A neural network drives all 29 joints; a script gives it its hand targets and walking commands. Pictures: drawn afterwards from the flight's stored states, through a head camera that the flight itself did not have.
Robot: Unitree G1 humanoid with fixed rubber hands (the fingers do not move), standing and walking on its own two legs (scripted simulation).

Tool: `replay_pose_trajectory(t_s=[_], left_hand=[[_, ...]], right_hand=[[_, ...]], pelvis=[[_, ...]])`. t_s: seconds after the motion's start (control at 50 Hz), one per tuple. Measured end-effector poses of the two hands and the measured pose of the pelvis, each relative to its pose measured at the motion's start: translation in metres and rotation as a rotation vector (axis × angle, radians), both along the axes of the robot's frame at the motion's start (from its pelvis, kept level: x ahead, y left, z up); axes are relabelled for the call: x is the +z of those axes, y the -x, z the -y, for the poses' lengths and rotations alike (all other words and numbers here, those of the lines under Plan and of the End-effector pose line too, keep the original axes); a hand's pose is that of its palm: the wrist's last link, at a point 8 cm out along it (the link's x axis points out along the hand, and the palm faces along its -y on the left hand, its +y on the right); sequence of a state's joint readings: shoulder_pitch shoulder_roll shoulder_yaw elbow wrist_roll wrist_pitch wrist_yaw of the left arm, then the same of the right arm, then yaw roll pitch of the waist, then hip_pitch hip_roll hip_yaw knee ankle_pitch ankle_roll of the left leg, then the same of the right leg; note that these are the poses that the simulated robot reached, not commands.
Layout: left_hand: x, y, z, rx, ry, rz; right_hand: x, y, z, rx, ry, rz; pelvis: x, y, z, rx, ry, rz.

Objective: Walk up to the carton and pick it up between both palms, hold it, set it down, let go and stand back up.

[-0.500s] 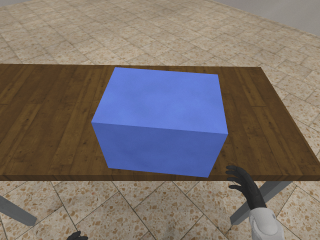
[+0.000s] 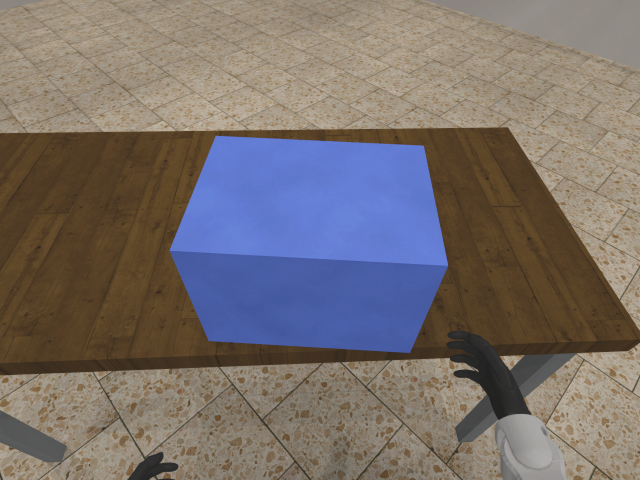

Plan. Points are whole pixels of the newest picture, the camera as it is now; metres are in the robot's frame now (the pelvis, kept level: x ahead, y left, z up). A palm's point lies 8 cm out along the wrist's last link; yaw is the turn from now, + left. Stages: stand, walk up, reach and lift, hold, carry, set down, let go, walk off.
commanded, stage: stand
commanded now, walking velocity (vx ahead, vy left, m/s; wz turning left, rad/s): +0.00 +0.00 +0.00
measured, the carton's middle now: (313, 245) +0.40 +0.04 +0.05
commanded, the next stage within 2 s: none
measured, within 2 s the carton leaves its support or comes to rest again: neither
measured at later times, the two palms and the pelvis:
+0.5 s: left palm out of the picture +0.12 +0.23 -0.10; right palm out of the picture +0.06 -0.27 -0.12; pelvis +0.01 -0.01 +0.00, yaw -2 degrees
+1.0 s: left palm out of the picture +0.12 +0.21 -0.10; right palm out of the picture +0.06 -0.30 -0.12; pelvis +0.02 -0.03 +0.00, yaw -1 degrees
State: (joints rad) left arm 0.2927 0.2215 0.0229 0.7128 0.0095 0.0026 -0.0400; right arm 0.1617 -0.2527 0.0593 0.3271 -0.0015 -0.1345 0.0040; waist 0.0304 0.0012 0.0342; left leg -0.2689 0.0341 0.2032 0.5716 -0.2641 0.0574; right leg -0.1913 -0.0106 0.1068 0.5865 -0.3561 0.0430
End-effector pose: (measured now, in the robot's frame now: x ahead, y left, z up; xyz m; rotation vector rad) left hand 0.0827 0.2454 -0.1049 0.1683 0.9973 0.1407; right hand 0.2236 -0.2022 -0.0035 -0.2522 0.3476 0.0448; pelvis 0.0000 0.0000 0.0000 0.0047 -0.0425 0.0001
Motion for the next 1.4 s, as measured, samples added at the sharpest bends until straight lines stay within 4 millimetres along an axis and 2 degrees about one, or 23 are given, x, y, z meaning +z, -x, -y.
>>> replay_pose_trajectory(t_s=[0.04, 0.1, 0.18, 0.26, 0.36, 0.44, 0.54, 0.64, 1.02, 1.4], left_hand=[[0.0, -0.002, 0.0, -0.004, 0.0, 0.001], [0.0, -0.004, 0.0, -0.008, -0.001, 0.003], [0.001, -0.005, 0.0, -0.013, -0.011, -0.005], [0.002, -0.004, -0.001, -0.032, -0.034, -0.043], [0.004, -0.013, 0.001, -0.066, -0.061, -0.065], [0.007, -0.028, 0.007, -0.088, -0.07, -0.039], [0.011, -0.047, 0.017, -0.11, -0.066, 0.009], [0.013, -0.057, 0.027, -0.122, -0.055, 0.037], [0.005, -0.041, 0.038, -0.097, -0.061, -0.01], [0.005, -0.05, 0.043, -0.067, -0.074, 0.003]], right_hand=[[-0.004, 0.003, 0.003, -0.011, 0.007, -0.021], [-0.028, 0.019, 0.016, -0.062, 0.039, -0.158], [-0.068, 0.06, 0.038, -0.141, 0.067, -0.388], [-0.096, 0.106, 0.053, -0.208, 0.066, -0.569], [-0.114, 0.148, 0.06, -0.257, 0.044, -0.703], [-0.12, 0.165, 0.062, -0.276, 0.026, -0.749], [-0.12, 0.169, 0.065, -0.288, 0.014, -0.751], [-0.118, 0.165, 0.07, -0.293, 0.012, -0.734], [-0.116, 0.165, 0.095, -0.304, 0.044, -0.76], [-0.117, 0.144, 0.103, -0.29, 0.053, -0.743]], pelvis=[[0.0, 0.0, 0.0, -0.003, 0.0, 0.0], [0.0, 0.0, -0.001, -0.006, 0.0, -0.001], [-0.001, -0.001, -0.001, -0.009, -0.001, -0.003], [-0.001, -0.002, -0.001, -0.015, -0.005, -0.009], [-0.001, -0.004, 0.001, -0.024, -0.011, -0.014], [0.0, -0.006, 0.005, -0.03, -0.015, -0.014], [0.0, -0.008, 0.011, -0.037, -0.018, -0.012], [0.001, -0.01, 0.015, -0.041, -0.017, -0.012], [-0.001, -0.018, 0.034, -0.018, -0.015, -0.025], [-0.003, -0.029, 0.045, 0.0, -0.006, -0.018]])
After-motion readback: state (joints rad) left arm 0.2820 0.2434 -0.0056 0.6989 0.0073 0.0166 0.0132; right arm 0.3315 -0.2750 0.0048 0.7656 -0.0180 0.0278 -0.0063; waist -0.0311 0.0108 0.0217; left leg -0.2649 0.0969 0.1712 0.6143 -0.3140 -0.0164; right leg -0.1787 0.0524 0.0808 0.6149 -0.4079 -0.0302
